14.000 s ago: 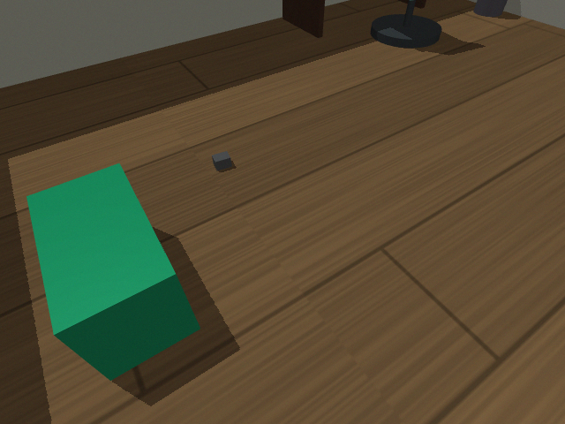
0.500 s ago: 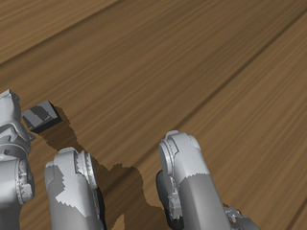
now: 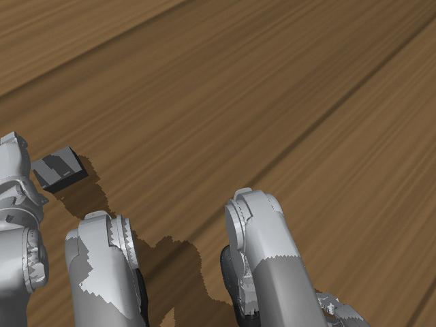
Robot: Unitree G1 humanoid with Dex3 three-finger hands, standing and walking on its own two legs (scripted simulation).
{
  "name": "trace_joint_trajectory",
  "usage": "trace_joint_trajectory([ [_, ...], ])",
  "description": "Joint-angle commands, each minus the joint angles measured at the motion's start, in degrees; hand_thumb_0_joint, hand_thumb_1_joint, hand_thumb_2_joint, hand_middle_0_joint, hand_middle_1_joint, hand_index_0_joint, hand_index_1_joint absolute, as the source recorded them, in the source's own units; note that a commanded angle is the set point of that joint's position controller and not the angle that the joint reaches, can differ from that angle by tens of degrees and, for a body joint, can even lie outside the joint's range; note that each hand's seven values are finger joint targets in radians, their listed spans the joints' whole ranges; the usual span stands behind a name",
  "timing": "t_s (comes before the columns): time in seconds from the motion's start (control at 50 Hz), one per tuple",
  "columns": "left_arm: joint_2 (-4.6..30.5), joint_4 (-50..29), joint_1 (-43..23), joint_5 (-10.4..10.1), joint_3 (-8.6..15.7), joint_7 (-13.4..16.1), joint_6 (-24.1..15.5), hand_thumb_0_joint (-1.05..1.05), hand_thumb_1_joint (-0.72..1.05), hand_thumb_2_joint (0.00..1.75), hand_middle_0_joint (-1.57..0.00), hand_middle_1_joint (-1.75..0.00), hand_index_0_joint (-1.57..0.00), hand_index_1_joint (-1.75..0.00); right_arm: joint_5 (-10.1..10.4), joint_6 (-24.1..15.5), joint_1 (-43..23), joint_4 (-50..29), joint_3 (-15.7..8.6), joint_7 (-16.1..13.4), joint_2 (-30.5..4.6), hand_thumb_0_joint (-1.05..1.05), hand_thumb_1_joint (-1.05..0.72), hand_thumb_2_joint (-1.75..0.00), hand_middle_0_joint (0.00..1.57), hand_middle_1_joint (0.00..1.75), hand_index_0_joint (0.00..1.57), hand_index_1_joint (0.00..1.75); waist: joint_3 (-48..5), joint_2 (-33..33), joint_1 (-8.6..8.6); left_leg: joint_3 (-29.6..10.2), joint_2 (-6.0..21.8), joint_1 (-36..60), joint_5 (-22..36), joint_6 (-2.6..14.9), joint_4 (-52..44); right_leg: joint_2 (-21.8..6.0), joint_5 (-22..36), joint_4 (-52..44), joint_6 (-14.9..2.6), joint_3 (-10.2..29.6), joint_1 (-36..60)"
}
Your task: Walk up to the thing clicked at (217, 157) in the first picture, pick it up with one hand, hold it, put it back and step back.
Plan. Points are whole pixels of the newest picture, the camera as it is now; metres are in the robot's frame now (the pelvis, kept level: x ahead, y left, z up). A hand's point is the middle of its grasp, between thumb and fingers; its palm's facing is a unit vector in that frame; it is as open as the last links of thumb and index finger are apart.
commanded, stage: approach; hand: left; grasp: from above
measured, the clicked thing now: (60, 170) +0.45 +0.30 -0.29
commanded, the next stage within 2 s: close in in 0.42 s
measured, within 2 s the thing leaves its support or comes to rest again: neither
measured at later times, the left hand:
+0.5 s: hand (57, 134) +0.49 +0.27 -0.16, palm faces -0.29 -0.22 -0.93, open 14.0 cm
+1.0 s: hand (56, 164) +0.45 +0.29 -0.22, palm faces -0.35 -0.24 -0.91, open 14.5 cm
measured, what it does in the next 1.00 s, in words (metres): stands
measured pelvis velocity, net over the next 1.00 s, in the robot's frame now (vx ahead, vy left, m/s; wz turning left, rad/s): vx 0.00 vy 0.00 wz -0.04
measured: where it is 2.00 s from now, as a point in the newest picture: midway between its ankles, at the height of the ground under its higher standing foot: (192, 313)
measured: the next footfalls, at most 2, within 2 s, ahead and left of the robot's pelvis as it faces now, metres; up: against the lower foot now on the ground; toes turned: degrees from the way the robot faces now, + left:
none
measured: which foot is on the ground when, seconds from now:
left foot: down 0.00-1.00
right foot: down 0.00-1.00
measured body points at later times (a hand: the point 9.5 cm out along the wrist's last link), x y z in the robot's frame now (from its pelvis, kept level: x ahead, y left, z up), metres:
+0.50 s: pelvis +0.00 +0.00 +0.00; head +0.24 +0.05 +0.38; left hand +0.50 +0.27 -0.11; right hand +0.01 -0.27 -0.10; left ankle +0.08 +0.14 -0.29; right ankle +0.10 -0.12 -0.29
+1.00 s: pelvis +0.00 +0.00 -0.01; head +0.25 +0.08 +0.35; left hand +0.46 +0.29 -0.17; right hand +0.04 -0.26 -0.10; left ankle +0.08 +0.14 -0.29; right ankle +0.10 -0.12 -0.29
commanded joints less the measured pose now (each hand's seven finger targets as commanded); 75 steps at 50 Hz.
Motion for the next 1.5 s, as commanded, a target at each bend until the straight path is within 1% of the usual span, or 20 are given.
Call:
trace_joint_trajectory([
  [0.0, 12.71, -5.48, -14.51, 0.25, -0.1, 1.45, -0.42, 0.0, -0.37, 0.85, -0.38, -0.64, -0.31, -0.71, 0.06, -0.74, 11.43, 0.03, -4.15, -0.4, -14.02, 0.0, -0.9, -0.9, 0.2, 0.3, 0.2, 0.3, -32.22, 13.0, -0.73, 7.36, -0.76, 26.3, 6.24, 3.23, -12.63, 0.94, 10.51, -15.53, -4.0, -5.19, 15.43],
  [0.1, 8.86, -9.59, -21.57, 0.66, -3.93, 2.03, -1.18, 0.0, -0.44, 0.88, -0.28, -0.78, -0.24, -0.82, 0.11, -1.18, 11.52, -0.23, -4.31, -0.14, -14.19, 0.0, -0.89, -0.9, 0.2, 0.3, 0.2, 0.3, -36.52, 18.43, -2.26, 6.03, -0.58, 32.04, 5.06, 2.15, -14.95, 0.98, 9.58, -14.45, -4.75, -6.67, 13.3],
  [0.16, 6.07, -6.67, -27.21, 0.82, -6.37, 3.78, -0.31, 0.0, -0.46, 0.89, -0.26, -0.79, -0.22, -0.83, -0.3, -1.26, 12.39, 0.85, -4.13, -0.21, -14.21, 0.0, -0.89, -0.9, 0.2, 0.3, 0.2, 0.3, -34.65, 18.49, -5.3, 6.0, -0.36, 31.22, 3.96, 2.09, -14.1, 0.98, 9.32, -15.03, -4.56, -6.62, 10.95],
  [0.3, 13.48, 0.74, -33.91, 1.74, -2.6, 6.49, 3.63, 0.0, -0.54, 0.96, -0.19, -0.86, -0.15, -0.9, -1.92, -2.08, 14.04, 1.79, -1.96, 0.43, -15.11, 0.0, -0.89, -0.9, 0.2, 0.3, 0.2, 0.3, -33.78, 19.56, -6.45, 6.97, -0.58, 28.5, 5.13, 2.49, -12.92, 0.69, 10.46, -15.7, -4.05, -5.52, 12.82],
  [0.5, 16.5, 4.81, -15.42, -1.43, 1.0, 1.06, 7.07, 0.0, -0.55, 0.96, -0.17, -0.9, -0.13, -0.93, -0.62, -2.02, 12.27, -1.6, -1.02, 2.5, -15.04, 0.0, -0.89, -0.9, 0.2, 0.3, 0.2, 0.3, -35.58, 12.6, -1.58, 8.03, -1.11, 21.54, 10.65, 4.17, -11.94, 2.04, 15.67, -15.49, -2.89, -4.56, 23.89],
  [0.52, 19.58, 3.67, -14.82, -1.79, 3.57, 0.77, 6.89, 0.0, -0.58, 0.97, -0.14, -0.89, -0.11, -0.92, -0.42, -1.78, 13.78, -0.47, -1.63, 2.35, -15.38, 0.0, -0.89, -0.89, 0.2, 0.3, 0.2, 0.3, -35.82, 12.09, -1.31, 7.89, -0.97, 21.54, 10.85, 4.24, -11.71, 1.97, 15.86, -15.29, -2.88, -4.58, 24.05],
  [0.54, 16.72, 1.14, -17.72, -2.05, 0.32, -0.37, 6.32, 0.0, -0.59, 0.98, -0.13, -0.9, -0.1, -0.93, -0.59, -1.9, 12.98, -1.95, -0.94, 2.6, -14.46, 0.0, -0.89, -0.89, 0.2, 0.3, 0.2, 0.3, -34.86, 12.12, -2.81, 7.77, -0.99, 21.04, 10.38, 4.44, -11.27, 1.83, 15.62, -15.23, -2.81, -4.25, 23.69],
  [0.64, 18.99, -3.8, -24.64, -2.81, 1.8, -0.26, 0.99, 0.0, -0.6, 1.0, -0.13, -0.89, -0.09, -0.92, -0.87, -1.91, 16.72, -0.2, -1.17, 2.04, -15.73, 0.0, -0.88, -0.89, 0.2, 0.3, 0.2, 0.3, -33.91, 11.11, -6.38, 6.1, -0.39, 21.04, 8.44, 4.22, -9.5, 1.85, 13.64, -15.15, -2.83, -4.68, 23.26],
  [0.7, 11.62, -4.05, -31.95, -1.25, -5.17, 0.48, -2.14, 0.0, -0.6, 0.99, -0.09, -0.96, -0.07, -0.98, -1.36, -3.09, 15.67, -0.13, -0.21, 2.11, -15.04, 0.0, -0.89, -0.89, 0.2, 0.3, 0.2, 0.3, -32.01, 15.11, -9.74, 5.28, -0.41, 25.27, 4.96, 3.25, -9.14, 1.82, 10.35, -14.55, -3.71, -6.35, 17.36],
  [0.76, 15.19, -2.64, -29.13, 0.14, -3.51, 3.13, -3.61, 0.0, -0.61, 1.03, -0.09, -0.93, -0.05, -0.97, -1.39, -3.57, 14.89, 0.0, -0.46, 1.33, -15.98, 0.0, -0.88, -0.9, 0.2, 0.3, 0.2, 0.3, -32.22, 18.82, -6.8, 5.42, -0.57, 28.04, 2.37, 2.41, -10.54, 1.81, 7.11, -14.55, -4.33, -6.92, 15.98],
  [0.84, 16.45, 3.95, -26.98, 3.39, -2.0, 7.02, -2.81, 0.0, -0.61, 1.05, -0.08, -0.93, -0.04, -0.97, -2.13, -3.9, 14.27, 0.57, 0.09, 1.44, -16.74, 0.0, -0.89, -0.9, 0.2, 0.3, 0.2, 0.3, -30.37, 19.9, -7.03, 5.34, -0.33, 27.55, 2.21, 2.13, -10.89, 2.0, 7.86, -13.52, -4.57, -8.06, 14.31],
  [0.88, 16.94, 5.15, -26.1, 3.44, 0.06, 8.74, -1.92, 0.0, -0.61, 1.06, -0.09, -0.9, -0.04, -0.95, -2.29, -4.17, 14.28, 0.0, 0.28, 1.67, -16.91, 0.0, -0.88, -0.9, 0.2, 0.3, 0.2, 0.3, -30.77, 20.23, -6.84, 5.35, -0.27, 28.14, 4.74, 2.03, -10.87, 1.86, 10.25, -13.09, -4.38, -8.46, 14.22],
  [0.92, 16.22, 7.22, -28.04, 3.58, -1.05, 10.04, -0.99, 0.0, -0.61, 1.06, -0.09, -0.9, -0.04, -0.95, -3.54, -4.74, 14.16, 0.45, 0.88, 2.67, -16.98, 0.0, -0.88, -0.9, 0.2, 0.3, 0.2, 0.3, -29.08, 19.8, -8.94, 5.33, 0.03, 27.9, 7.02, 2.09, -9.75, 2.11, 13.3, -13.08, -3.95, -8.43, 14.72],
  [0.96, 17.72, 8.66, -26.1, 2.51, 1.1, 11.08, 0.09, 0.0, -0.61, 1.04, -0.09, -0.9, -0.05, -0.95, -3.6, -4.87, 13.55, 0.19, 1.32, 3.09, -17.17, 0.0, -0.88, -0.9, 0.2, 0.3, 0.2, 0.3, -28.5, 18.46, -7.88, 5.4, 0.22, 26.24, 9.2, 2.42, -8.92, 2.42, 15.95, -13.33, -3.47, -7.92, 16.59],
  [1.08, 19.6, 8.66, -25.72, 1.03, 1.11, 10.96, 0.7, 0.0, -0.61, 1.02, -0.08, -0.92, -0.05, -0.96, -4.34, -6.5, 11.58, -1.12, 2.2, 4.86, -17.55, 0.0, -0.89, -0.9, 0.2, 0.3, 0.2, 0.3, -29.18, 21.12, -8.55, 4.55, 0.56, 29.55, 10.77, 2.3, -8.59, 2.17, 17.05, -11.62, -3.55, -8.79, 18.03],
  [1.14, 23.04, 6.63, -23.17, 0.82, 4.36, 10.68, 0.42, 0.0, -0.61, 1.04, -0.08, -0.9, -0.04, -0.95, -3.83, -6.35, 11.92, -1.41, 2.01, 5.03, -18.33, 0.0, -0.89, -0.9, 0.2, 0.3, 0.2, 0.3, -31.42, 21.84, -7.1, 4.55, 0.66, 30.0, 12.2, 2.33, -8.43, 2.22, 18.01, -11.76, -3.52, -8.75, 20.56],
  [1.24, 22.42, 7.03, -24.47, 0.32, 2.84, 9.71, -0.77, 0.0, -0.61, 1.04, -0.08, -0.91, -0.04, -0.95, -4.45, -6.65, 12.44, -1.04, 2.5, 5.77, -18.16, 0.0, -0.89, -0.9, 0.2, 0.3, 0.2, 0.3, -28.61, 21.63, -9.68, 3.68, 0.87, 28.86, 10.42, 2.5, -7.72, 2.37, 17.15, -11.53, -3.45, -9.44, 19.97],
  [1.28, 22.87, 7.88, -22.66, -0.43, 3.76, 9.96, -1.3, 0.0, -0.61, 1.04, -0.09, -0.91, -0.04, -0.95, -4.25, -6.8, 12.78, -0.73, 2.41, 5.72, -18.91, 0.0, -0.89, -0.9, 0.2, 0.3, 0.2, 0.3, -27.97, 21.02, -8.78, 3.18, 0.87, 27.78, 8.93, 2.44, -8.49, 2.5, 15.18, -12.25, -3.6, -9.82, 19.45],
  [1.32, 21.51, 8.39, -24.39, -0.05, 1.71, 9.38, -2.13, 0.0, -0.61, 1.04, -0.09, -0.9, -0.04, -0.95, -4.74, -7.32, 13.51, -0.31, 2.92, 6.05, -18.84, 0.0, -0.89, -0.9, 0.2, 0.3, 0.2, 0.3, -26.57, 20.02, -10.78, 3.12, 0.79, 27.52, 8.03, 2.52, -7.68, 2.33, 14.46, -12.12, -3.43, -9.99, 18.79],
  [1.48, 23.14, 10.37, -24.05, 1.64, 1.23, 10.91, -3.92, 0.0, -0.6, 1.03, -0.1, -0.91, -0.06, -0.95, -4.62, -8.0, 13.37, -0.44, 4.56, 6.09, -19.25, 0.0, -0.89, -0.9, 0.2, 0.3, 0.2, 0.3, -25.73, 20.58, -10.54, 2.26, 1.02, 27.66, 8.44, 2.08, -7.79, 2.81, 14.71, -11.47, -3.53, -10.9, 18.63],
])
